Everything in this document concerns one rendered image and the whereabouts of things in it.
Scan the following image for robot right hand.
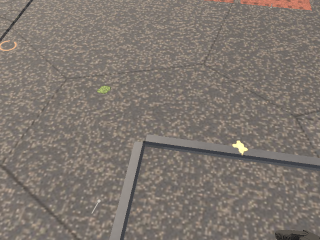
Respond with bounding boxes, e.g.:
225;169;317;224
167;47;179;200
275;230;320;240

